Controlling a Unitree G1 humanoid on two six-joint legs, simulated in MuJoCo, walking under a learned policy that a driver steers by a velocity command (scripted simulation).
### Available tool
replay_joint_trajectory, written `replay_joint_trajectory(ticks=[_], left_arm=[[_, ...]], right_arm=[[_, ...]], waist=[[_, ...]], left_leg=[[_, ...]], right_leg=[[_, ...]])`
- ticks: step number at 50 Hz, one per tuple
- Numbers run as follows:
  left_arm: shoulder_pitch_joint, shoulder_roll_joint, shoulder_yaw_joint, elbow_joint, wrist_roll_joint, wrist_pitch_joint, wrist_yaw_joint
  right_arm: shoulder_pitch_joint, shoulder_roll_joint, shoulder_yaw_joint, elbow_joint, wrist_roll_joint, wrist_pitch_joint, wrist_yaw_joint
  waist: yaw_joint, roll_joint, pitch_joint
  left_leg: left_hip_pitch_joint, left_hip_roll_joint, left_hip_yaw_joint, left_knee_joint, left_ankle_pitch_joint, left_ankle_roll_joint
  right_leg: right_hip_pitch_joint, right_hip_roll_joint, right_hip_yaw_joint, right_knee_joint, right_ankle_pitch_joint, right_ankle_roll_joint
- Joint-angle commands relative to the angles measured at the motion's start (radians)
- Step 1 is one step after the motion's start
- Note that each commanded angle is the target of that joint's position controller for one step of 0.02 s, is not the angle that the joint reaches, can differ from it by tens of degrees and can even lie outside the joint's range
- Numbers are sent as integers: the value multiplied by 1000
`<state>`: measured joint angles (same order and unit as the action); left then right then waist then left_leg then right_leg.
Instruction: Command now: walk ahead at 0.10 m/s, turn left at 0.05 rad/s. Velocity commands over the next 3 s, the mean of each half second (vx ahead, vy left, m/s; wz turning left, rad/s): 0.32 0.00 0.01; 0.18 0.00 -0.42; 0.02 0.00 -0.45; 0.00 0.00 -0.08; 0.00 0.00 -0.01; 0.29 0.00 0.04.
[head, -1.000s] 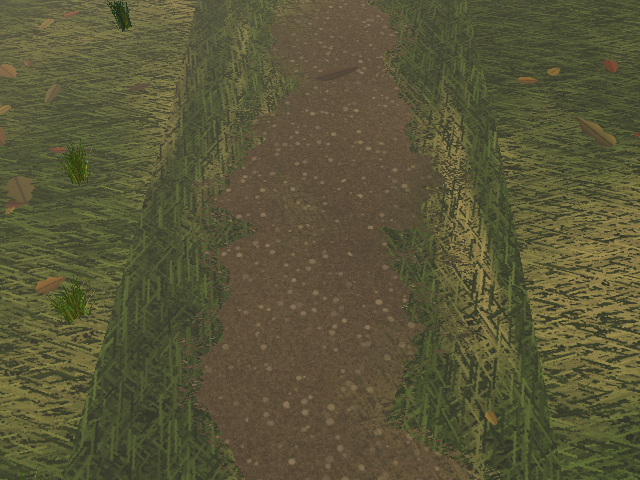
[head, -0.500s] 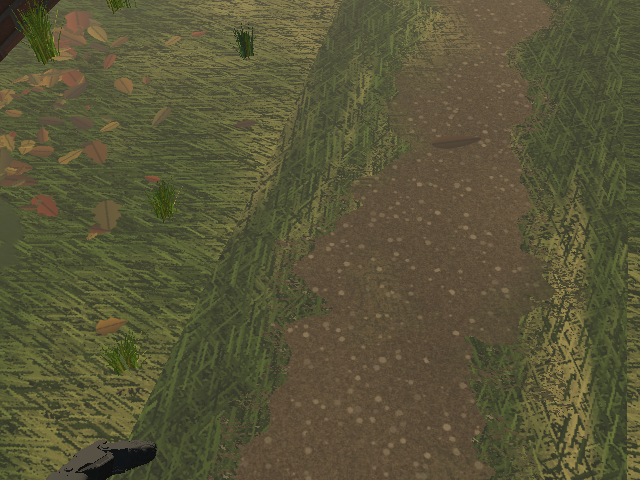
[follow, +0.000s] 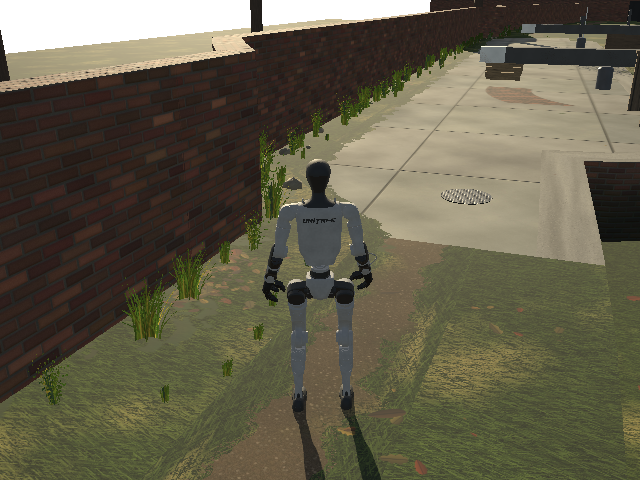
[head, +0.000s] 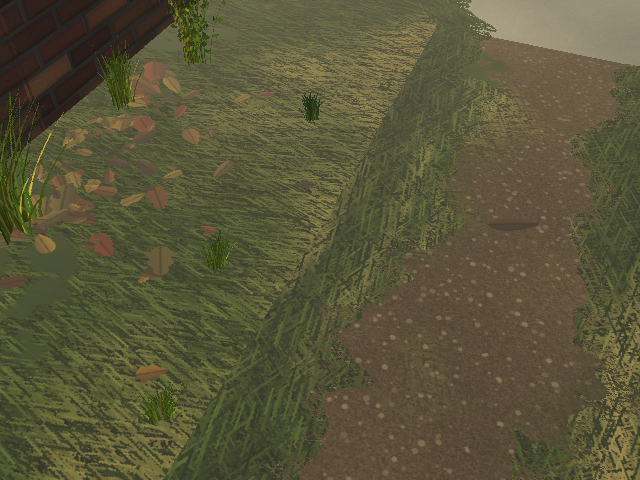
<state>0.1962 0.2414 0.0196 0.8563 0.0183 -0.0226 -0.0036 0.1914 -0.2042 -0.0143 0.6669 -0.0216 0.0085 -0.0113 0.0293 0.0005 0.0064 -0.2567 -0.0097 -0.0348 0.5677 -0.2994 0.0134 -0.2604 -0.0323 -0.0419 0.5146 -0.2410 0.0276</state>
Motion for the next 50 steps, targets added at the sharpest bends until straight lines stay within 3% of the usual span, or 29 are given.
replay_joint_trajectory(ticks=[1,2,4,6,8,10,11,12,13,14,15,16,18,23,25,28,30,31,32,33,34,35,36,37,38,39,41,46,50], left_arm=[[-8,91,22,-26,-8,-11,5],[-11,93,25,-23,-14,-10,6],[-53,89,27,-46,-24,-23,3],[-69,93,31,-61,-37,-50,-5],[-11,90,33,-38,-46,-75,-21],[146,116,48,40,-38,-83,-28],[235,193,68,67,-34,-84,-25],[291,275,88,66,-29,-85,-30],[286,221,73,52,-18,-88,-24],[258,183,62,37,-20,-91,-18],[228,175,59,24,-22,-90,-16],[201,161,51,17,-25,-86,-15],[196,117,34,20,-21,-73,-15],[224,163,38,27,-25,-54,7],[248,185,44,32,-31,-51,13],[249,193,53,41,-40,-39,19],[214,212,65,28,-43,-32,23],[189,206,66,12,-44,-31,24],[167,173,57,-22,-32,-34,24],[287,43,23,-42,-2,-37,22],[393,94,28,-27,-32,-39,18],[317,170,57,-32,-57,-25,21],[231,171,60,-53,-57,-10,28],[203,156,64,-54,-47,9,36],[217,141,69,-58,-41,32,42],[231,119,67,-64,-41,50,45],[215,99,68,-93,-36,67,50],[92,109,66,-170,-24,75,23],[25,140,76,-216,-27,88,0]], right_arm=[[28,-138,-44,-51,8,-7,-7],[48,-164,-54,-47,14,-3,-6],[97,-203,-66,-35,25,-6,-5],[113,-206,-69,-18,35,-26,-7],[67,-188,-66,-20,41,-41,-6],[-30,-152,-58,-45,40,-42,-4],[-75,-91,-42,-83,37,-51,-3],[-73,-110,-47,-111,46,-68,-9],[-68,-163,-62,-102,57,-83,-10],[-35,-160,-63,-84,62,-95,-3],[-22,-147,-61,-70,55,-100,2],[-38,-144,-63,-69,45,-102,8],[-46,-126,-63,-67,38,-97,23],[-190,-62,-36,-114,38,-98,41],[-236,-77,-38,-128,44,-105,49],[-251,-116,-52,-141,39,-118,53],[-158,-165,-74,-116,28,-124,44],[-42,-196,-90,-80,19,-124,32],[95,-246,-104,-53,2,-121,17],[163,-318,-111,-52,-26,-104,5],[143,-282,-96,-80,-20,-91,13],[64,-219,-82,-89,-3,-78,13],[10,-166,-67,-80,16,-71,8],[-37,-136,-56,-65,19,-69,8],[-81,-131,-55,-54,7,-71,11],[-112,-142,-60,-44,-6,-75,14],[-146,-154,-66,-30,-12,-85,12],[-159,-213,-87,2,7,-69,-15],[-141,-247,-97,27,27,-41,-11]], waist=[[-24,46,-45],[-35,72,-19],[-59,142,56],[-55,174,96],[-11,168,70],[67,92,20],[84,-94,21],[97,-302,22],[99,-215,39],[69,-136,43],[52,-89,31],[41,-67,48],[27,-90,43],[58,-75,74],[66,-92,88],[37,-112,91],[-29,-136,18],[-90,-129,-57],[-147,-83,-179],[-96,213,-362],[-81,308,-546],[-76,207,-401],[-63,143,-259],[-38,96,-175],[-1,114,-131],[21,128,-102],[34,131,-75],[11,101,-98],[-10,101,-82]], left_leg=[[13,70,-97,-141,-38,65],[3,89,-138,-178,-200,92],[8,194,-316,-295,-425,169],[29,269,-428,-324,-395,219],[30,259,-380,-288,-271,201],[-130,149,-214,-163,-131,122],[-271,18,-31,82,-100,41],[-468,-52,36,335,-179,-4],[-597,-16,-39,518,-281,0],[-644,20,-65,596,-207,17],[-669,51,-53,605,-118,28],[-671,81,-47,578,-46,33],[-582,101,-8,498,46,21],[-430,64,61,164,246,-20],[-361,39,65,68,299,-29],[-279,13,35,-28,328,-9],[-130,-17,36,-69,336,26],[39,-22,47,-106,413,53],[305,94,-38,-53,632,96],[636,405,-319,27,994,218],[642,501,-559,-84,834,316],[501,443,-444,-147,644,284],[373,387,-316,-171,535,245],[230,338,-224,-206,507,226],[94,309,-152,-248,467,213],[-14,293,-99,-289,429,213],[-84,297,-35,-333,400,234],[-50,333,41,-354,309,240],[12,357,67,-318,227,209]], right_leg=[[3,13,-12,-10,-54,-14],[-44,37,-41,42,-142,-20],[-183,52,-43,163,-197,-44],[-250,16,8,205,-208,-91],[-173,1,21,114,-191,-137],[135,-3,57,-27,-39,-150],[231,-136,280,-151,-181,-202],[362,-315,631,-286,-201,-321],[408,-364,701,-300,-153,-357],[433,-335,624,-277,-105,-330],[439,-308,545,-277,-75,-299],[414,-288,473,-291,13,-274],[345,-220,325,-324,163,-232],[215,-149,164,-365,302,-214],[183,-158,169,-371,266,-218],[211,-178,193,-288,440,-184],[230,-162,192,-155,637,-140],[194,-117,172,-27,699,-107],[45,-56,154,187,510,-63],[-247,81,97,569,-281,-1],[-292,99,213,787,-473,13],[-364,40,188,846,-397,22],[-413,1,131,825,-329,27],[-385,-30,120,797,-282,38],[-312,-53,120,760,-250,43],[-242,-53,98,740,-224,45],[-214,-55,79,652,-193,46],[-167,-78,63,413,-35,18],[-131,-60,22,281,-65,-13]])
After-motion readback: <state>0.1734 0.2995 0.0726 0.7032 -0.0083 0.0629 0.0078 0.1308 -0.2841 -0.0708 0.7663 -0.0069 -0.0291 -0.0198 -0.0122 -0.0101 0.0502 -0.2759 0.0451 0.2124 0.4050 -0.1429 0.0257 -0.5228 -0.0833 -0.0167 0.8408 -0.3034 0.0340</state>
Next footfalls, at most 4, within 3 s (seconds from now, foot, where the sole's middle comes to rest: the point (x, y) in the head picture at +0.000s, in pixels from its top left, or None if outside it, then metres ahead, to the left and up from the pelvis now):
0.64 left None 0.42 0.11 -0.77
1.08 right None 0.34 -0.13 -0.77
1.52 left None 0.44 0.08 -0.77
2.84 right None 0.39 -0.19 -0.77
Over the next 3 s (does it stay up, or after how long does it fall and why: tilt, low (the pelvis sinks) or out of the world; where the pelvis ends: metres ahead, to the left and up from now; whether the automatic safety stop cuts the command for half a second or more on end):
stays up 0.44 -0.11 0.01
